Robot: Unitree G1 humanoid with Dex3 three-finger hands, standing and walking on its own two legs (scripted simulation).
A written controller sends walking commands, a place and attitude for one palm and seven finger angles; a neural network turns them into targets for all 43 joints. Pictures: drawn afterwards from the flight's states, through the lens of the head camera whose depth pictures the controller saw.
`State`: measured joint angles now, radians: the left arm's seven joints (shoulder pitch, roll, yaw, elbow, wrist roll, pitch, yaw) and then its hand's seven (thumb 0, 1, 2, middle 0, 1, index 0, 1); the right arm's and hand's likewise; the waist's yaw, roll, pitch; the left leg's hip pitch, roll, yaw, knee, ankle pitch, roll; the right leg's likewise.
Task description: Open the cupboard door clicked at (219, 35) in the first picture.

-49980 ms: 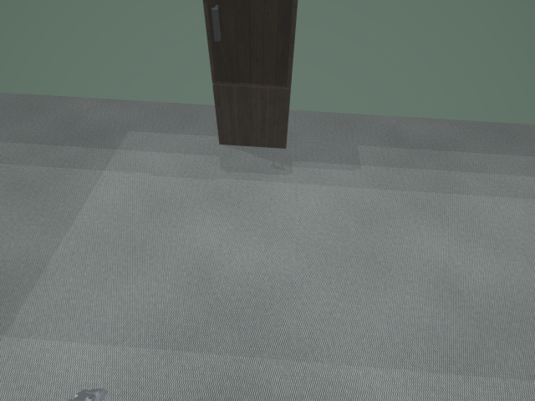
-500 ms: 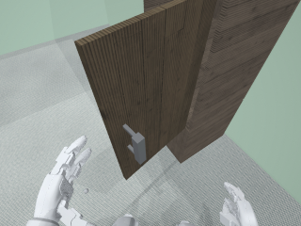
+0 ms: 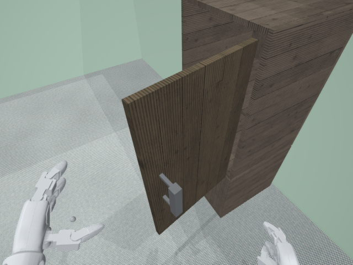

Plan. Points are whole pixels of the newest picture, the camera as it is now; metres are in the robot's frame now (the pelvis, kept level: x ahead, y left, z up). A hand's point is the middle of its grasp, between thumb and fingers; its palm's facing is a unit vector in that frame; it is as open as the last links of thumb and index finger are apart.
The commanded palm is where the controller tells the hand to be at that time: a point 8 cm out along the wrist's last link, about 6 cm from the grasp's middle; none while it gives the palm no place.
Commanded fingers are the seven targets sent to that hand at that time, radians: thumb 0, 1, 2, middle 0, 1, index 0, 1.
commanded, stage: draw the hand back to the body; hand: left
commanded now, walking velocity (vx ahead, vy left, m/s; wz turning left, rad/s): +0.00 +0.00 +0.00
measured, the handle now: (170, 194) +0.31 +0.06 -0.04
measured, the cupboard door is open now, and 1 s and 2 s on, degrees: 100 100 100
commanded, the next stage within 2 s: step back with the hand held close in 0.74 s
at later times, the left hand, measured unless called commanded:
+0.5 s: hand (29, 180) +0.20 +0.26 +0.18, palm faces +0.45 -0.79 -0.41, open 7.9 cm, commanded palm +0.15 +0.29 +0.19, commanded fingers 0.00 0.90 0.90 -0.20 -0.30 -0.20 -0.30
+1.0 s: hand (30, 183) +0.19 +0.25 +0.19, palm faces +0.42 -0.79 -0.45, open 7.4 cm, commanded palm +0.14 +0.29 +0.20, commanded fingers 0.00 0.90 0.90 -0.20 -0.30 -0.20 -0.30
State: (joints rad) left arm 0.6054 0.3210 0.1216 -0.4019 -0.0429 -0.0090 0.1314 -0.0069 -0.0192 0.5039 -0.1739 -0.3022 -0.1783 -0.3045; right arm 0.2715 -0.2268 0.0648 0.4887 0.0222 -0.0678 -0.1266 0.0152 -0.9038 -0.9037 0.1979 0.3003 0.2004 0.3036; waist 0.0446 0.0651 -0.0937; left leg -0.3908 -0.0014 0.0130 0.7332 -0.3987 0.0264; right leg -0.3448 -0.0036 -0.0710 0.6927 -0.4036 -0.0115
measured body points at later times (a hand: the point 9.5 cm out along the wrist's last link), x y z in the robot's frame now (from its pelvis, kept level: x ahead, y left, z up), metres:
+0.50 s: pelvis +0.01 +0.00 +0.02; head -0.01 -0.03 +0.47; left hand +0.17 +0.30 +0.21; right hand +0.20 -0.22 -0.06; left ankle -0.01 +0.10 -0.72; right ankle -0.03 -0.11 -0.72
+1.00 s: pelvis -0.01 -0.01 +0.03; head -0.02 -0.03 +0.48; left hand +0.17 +0.29 +0.21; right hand +0.17 -0.24 -0.06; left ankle -0.01 +0.10 -0.72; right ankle -0.03 -0.11 -0.72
